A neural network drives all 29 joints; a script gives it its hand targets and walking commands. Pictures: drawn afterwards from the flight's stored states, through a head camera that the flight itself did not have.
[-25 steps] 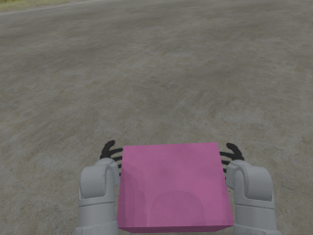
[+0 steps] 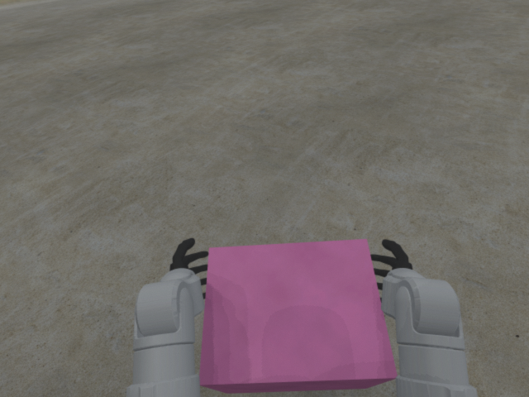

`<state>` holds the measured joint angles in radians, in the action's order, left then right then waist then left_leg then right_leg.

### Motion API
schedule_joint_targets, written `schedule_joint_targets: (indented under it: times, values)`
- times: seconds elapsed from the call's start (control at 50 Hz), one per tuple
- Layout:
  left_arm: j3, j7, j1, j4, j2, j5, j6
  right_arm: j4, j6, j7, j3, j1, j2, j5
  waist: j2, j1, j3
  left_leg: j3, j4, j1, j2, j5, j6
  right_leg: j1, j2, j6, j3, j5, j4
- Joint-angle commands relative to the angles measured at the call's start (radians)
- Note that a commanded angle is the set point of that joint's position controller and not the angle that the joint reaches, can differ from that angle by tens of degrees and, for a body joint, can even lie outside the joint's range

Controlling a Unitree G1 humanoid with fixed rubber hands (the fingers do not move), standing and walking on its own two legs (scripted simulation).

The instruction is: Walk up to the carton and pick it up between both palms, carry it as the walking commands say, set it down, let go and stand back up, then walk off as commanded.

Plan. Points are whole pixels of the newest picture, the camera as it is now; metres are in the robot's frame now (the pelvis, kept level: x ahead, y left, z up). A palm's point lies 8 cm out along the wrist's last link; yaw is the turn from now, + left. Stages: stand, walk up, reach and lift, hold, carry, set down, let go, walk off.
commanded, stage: carry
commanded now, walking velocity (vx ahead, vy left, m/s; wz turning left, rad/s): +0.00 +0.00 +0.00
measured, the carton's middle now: (291, 322) +0.26 -0.01 -0.01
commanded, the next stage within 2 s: none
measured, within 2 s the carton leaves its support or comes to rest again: neither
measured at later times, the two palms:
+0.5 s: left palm (157, 363) +0.17 +0.17 +0.07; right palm (405, 350) +0.19 -0.15 +0.05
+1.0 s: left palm out of the picture +0.12 +0.16 +0.08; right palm out of the picture +0.12 -0.15 +0.07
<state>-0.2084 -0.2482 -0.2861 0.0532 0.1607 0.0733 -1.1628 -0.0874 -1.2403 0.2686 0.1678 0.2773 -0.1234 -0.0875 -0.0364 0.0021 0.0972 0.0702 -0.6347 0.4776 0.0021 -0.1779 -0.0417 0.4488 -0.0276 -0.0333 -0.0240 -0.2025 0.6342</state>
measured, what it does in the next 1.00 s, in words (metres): walks backwards: left foot, then right foot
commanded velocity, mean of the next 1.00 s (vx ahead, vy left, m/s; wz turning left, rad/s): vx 0.00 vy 0.00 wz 0.00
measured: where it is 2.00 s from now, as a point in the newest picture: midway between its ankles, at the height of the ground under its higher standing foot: outside the picture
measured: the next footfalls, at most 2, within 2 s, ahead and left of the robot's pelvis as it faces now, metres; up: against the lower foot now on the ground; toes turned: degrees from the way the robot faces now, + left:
left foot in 0.52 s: -0.01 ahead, +0.11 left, +0.00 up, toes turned +3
right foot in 0.68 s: +0.02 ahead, -0.10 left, +0.00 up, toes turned +0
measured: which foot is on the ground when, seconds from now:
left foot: down 0.00-0.36, up 0.38-0.50, down 0.52-1.00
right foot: down 0.00-0.56, up 0.58-0.66, down 0.68-1.00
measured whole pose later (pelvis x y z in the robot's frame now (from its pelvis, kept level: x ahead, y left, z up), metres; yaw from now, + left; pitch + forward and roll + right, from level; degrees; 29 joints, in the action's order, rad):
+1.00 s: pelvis -0.15 +0.00 +0.00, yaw +2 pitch +0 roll +1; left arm -0.18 -0.22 -0.26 0.04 0.15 0.10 -1.09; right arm -0.06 -1.15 0.24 0.17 0.25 -0.14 -0.12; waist -0.01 0.00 0.10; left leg 0.07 -0.58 0.45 -0.03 -0.14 -0.05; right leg 0.51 0.01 -0.03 -0.01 -0.19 0.63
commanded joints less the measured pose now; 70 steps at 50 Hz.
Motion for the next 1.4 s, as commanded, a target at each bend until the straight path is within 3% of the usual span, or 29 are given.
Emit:
schedule_joint_targets:
  times: [0.0,0.06,0.12,0.18,0.2,0.28,0.32,0.34,0.36,0.46,0.48,0.5,0.52,0.54,0.58,0.6,0.72,0.8,0.94,1.0,1.06,1.1,1.14,1.18,1.24,1.3,1.34,1.36,1.38]
  values:
    - [0.720,0.444,-0.599,0.123,1.028,-0.405,-0.011,-0.182,0.057,-0.471,-0.687,0.743,-0.995,0.452,0.217,0.009,0.388,-0.062,-0.048,-0.175,0.003,-0.167,-0.006,-0.031,0.264,-0.097,0.323,-0.447,-0.377]
    - [0.611,0.446,-0.599,-0.021,0.980,-0.314,0.045,0.013,0.116,-0.480,-0.578,0.706,-0.975,0.361,0.155,0.002,0.402,-0.036,-0.005,-0.296,-0.024,-0.120,-0.034,0.063,0.194,-0.061,0.200,-0.408,-0.357]
    - [0.703,0.447,-0.629,0.111,1.020,-0.385,0.042,-0.169,0.123,-0.479,-0.664,0.770,-0.998,0.437,0.154,-0.010,0.384,-0.059,0.018,-0.318,-0.014,-0.152,-0.044,0.124,0.158,-0.017,0.132,-0.461,-0.328]
    - [0.642,0.439,-0.606,-0.011,0.979,-0.317,0.045,-0.054,0.130,-0.477,-0.582,0.730,-0.956,0.377,-0.032,-0.015,0.370,-0.330,0.310,-0.184,0.155,-0.477,-0.078,0.074,0.071,0.009,0.059,-0.393,-0.100]
    - [0.752,0.440,-0.664,0.200,1.018,-0.407,0.028,-0.239,0.111,-0.478,-0.690,0.776,-0.992,0.464,-0.139,-0.004,0.383,-0.403,0.433,-0.059,0.224,-0.567,-0.082,-0.067,0.012,0.012,-0.007,-0.240,0.108]
    - [0.786,0.443,-0.601,0.156,1.019,-0.419,0.002,-0.194,0.075,-0.478,-0.679,0.716,-0.946,0.443,-0.134,0.031,0.389,-0.147,0.428,0.094,0.148,-0.469,0.012,-0.322,-0.043,-0.021,-0.065,-0.216,0.098]
    - [0.778,0.445,-0.592,0.155,1.001,-0.422,-0.009,-0.205,0.065,-0.474,-0.680,0.725,-0.932,0.445,0.062,0.036,0.391,-0.009,0.189,0.129,0.025,-0.453,0.044,-0.306,0.050,-0.082,0.109,-0.415,-0.136]
    - [0.772,0.449,-0.565,0.141,1.001,-0.421,-0.013,-0.193,0.059,-0.478,-0.681,0.703,-0.923,0.441,0.340,0.027,0.335,0.060,-0.296,-0.004,-0.091,-0.321,0.034,0.019,0.263,-0.149,0.428,-0.655,-0.408]
    - [0.771,0.452,-0.624,0.123,1.013,-0.432,-0.013,-0.201,0.059,-0.480,-0.694,0.746,-0.955,0.455,0.332,0.004,0.264,-0.037,-0.551,-0.154,-0.083,-0.216,0.024,0.295,0.378,-0.182,0.523,-0.822,-0.565]
    - [0.749,0.456,-0.718,0.216,0.997,-0.434,-0.022,-0.202,0.078,-0.464,-0.682,0.775,-1.004,0.448,0.177,-0.016,0.435,-0.018,0.087,-0.280,-0.035,-0.274,-0.049,0.007,0.197,-0.018,0.124,-0.374,-0.328]
    - [0.559,0.457,-0.646,-0.070,0.919,-0.292,0.030,0.066,0.131,-0.462,-0.506,0.731,-0.943,0.316,0.162,-0.010,0.477,-0.010,0.214,-0.328,-0.068,-0.329,-0.055,-0.054,0.135,0.010,0.086,-0.329,-0.260]
    - [0.502,0.461,-0.610,-0.180,0.890,-0.245,0.076,0.143,0.175,-0.463,-0.440,0.696,-0.894,0.266,0.024,-0.010,0.475,-0.221,0.347,-0.349,0.064,-0.439,-0.075,-0.014,0.091,0.046,0.044,-0.280,-0.119]
    - [0.636,0.464,-0.629,0.066,0.945,-0.351,0.089,-0.114,0.194,-0.469,-0.562,0.708,-0.928,0.356,-0.184,-0.005,0.433,-0.537,0.427,-0.243,0.282,-0.579,-0.157,0.058,0.014,0.079,-0.011,-0.222,0.038]
    - [0.530,0.471,-0.662,-0.089,0.930,-0.259,0.143,0.077,0.247,-0.475,-0.435,0.705,-0.900,0.233,-0.190,0.006,0.362,-0.503,0.426,-0.007,0.311,-0.658,-0.190,-0.033,0.053,0.044,0.038,-0.127,0.220]
    - [0.616,0.454,-0.652,0.031,0.989,-0.311,0.163,-0.119,0.253,-0.475,-0.547,0.785,-0.943,0.331,-0.047,0.014,0.383,-0.325,0.368,-0.078,0.230,-0.379,-0.106,-0.087,0.033,0.036,0.026,-0.008,0.175]
    - [0.818,0.440,-0.717,0.356,1.061,-0.469,0.115,-0.442,0.204,-0.469,-0.749,0.856,-1.011,0.497,-0.054,0.013,0.409,-0.270,0.323,-0.102,0.198,-0.292,-0.091,-0.111,0.036,0.027,0.014,0.007,0.133]
    - [0.772,0.428,-0.504,0.204,0.951,-0.403,0.012,-0.260,0.088,-0.456,-0.716,0.645,-0.931,0.450,0.178,-0.003,0.454,-0.107,0.121,-0.228,0.028,-0.146,-0.026,-0.109,0.195,-0.061,0.241,-0.296,-0.293]
    - [0.601,0.446,-0.510,-0.069,0.906,-0.275,0.074,0.024,0.153,-0.472,-0.543,0.633,-0.877,0.305,0.055,-0.006,0.399,-0.154,0.208,-0.222,0.059,-0.274,-0.054,-0.022,0.129,-0.022,0.146,-0.327,-0.263]
    - [0.735,0.442,-0.583,0.139,0.990,-0.386,0.066,-0.190,0.139,-0.470,-0.672,0.732,-0.938,0.416,-0.021,0.015,0.355,-0.182,0.336,0.030,0.118,-0.475,-0.035,-0.210,0.046,-0.015,0.044,-0.205,-0.018]
    - [0.752,0.441,-0.574,0.144,0.970,-0.392,0.030,-0.164,0.105,-0.474,-0.674,0.682,-0.925,0.424,0.041,0.015,0.337,-0.113,0.241,0.088,0.069,-0.486,-0.014,-0.190,0.089,-0.051,0.135,-0.345,-0.105]
    - [0.728,0.449,-0.556,0.082,0.959,-0.385,0.014,-0.134,0.096,-0.472,-0.663,0.693,-0.919,0.424,0.272,-0.008,0.339,-0.005,-0.204,-0.246,-0.062,-0.212,-0.010,0.159,0.233,-0.052,0.300,-0.568,-0.440]
    - [0.619,0.451,-0.573,-0.090,0.914,-0.295,0.053,0.045,0.143,-0.475,-0.553,0.672,-0.901,0.334,0.260,-0.021,0.360,-0.020,-0.166,-0.348,-0.036,-0.192,-0.045,0.248,0.213,-0.016,0.203,-0.525,-0.426]
    - [0.594,0.451,-0.594,-0.039,0.928,-0.289,0.101,0.008,0.190,-0.475,-0.535,0.693,-0.909,0.333,0.168,-0.028,0.389,-0.052,0.001,-0.427,-0.039,-0.221,-0.067,0.269,0.116,0.037,0.065,-0.441,-0.284]
    - [0.729,0.447,-0.695,0.234,0.998,-0.391,0.112,-0.252,0.206,-0.475,-0.630,0.762,-0.962,0.434,-0.243,-0.020,0.352,-0.519,0.444,-0.051,0.275,-0.668,-0.147,0.077,-0.053,0.060,-0.069,-0.252,0.366]
    - [0.775,0.434,-0.620,0.204,1.003,-0.401,0.050,-0.259,0.126,-0.470,-0.697,0.770,-0.959,0.483,-0.134,0.029,0.342,-0.267,0.512,0.222,0.249,-0.534,-0.052,-0.254,-0.033,0.028,-0.039,-0.177,0.548]
    - [0.802,0.436,-0.606,0.285,0.978,-0.432,0.008,-0.327,0.089,-0.454,-0.744,0.753,-0.938,0.487,-0.088,0.026,0.482,-0.138,0.276,-0.085,0.180,-0.329,0.038,-0.321,-0.002,-0.041,-0.013,-0.272,-0.091]
    - [0.796,0.443,-0.661,0.297,0.973,-0.457,-0.004,-0.309,0.073,-0.442,-0.746,0.741,-0.934,0.473,0.196,0.002,0.431,-0.119,-0.041,-0.032,0.134,-0.213,0.031,-0.288,0.261,-0.105,0.410,-0.403,-0.359]
    - [0.790,0.452,-0.603,0.272,0.959,-0.450,-0.001,-0.305,0.066,-0.440,-0.750,0.708,-0.940,0.479,0.366,0.007,0.342,-0.009,-0.151,0.081,0.032,-0.233,0.043,-0.195,0.341,-0.179,0.463,-0.355,-0.376]
    - [0.797,0.457,-0.593,0.254,0.982,-0.459,-0.009,-0.322,0.066,-0.440,-0.745,0.714,-0.955,0.469,0.310,0.009,0.300,-0.033,-0.268,0.026,0.023,-0.226,0.027,-0.072,0.335,-0.199,0.451,-0.390,-0.422]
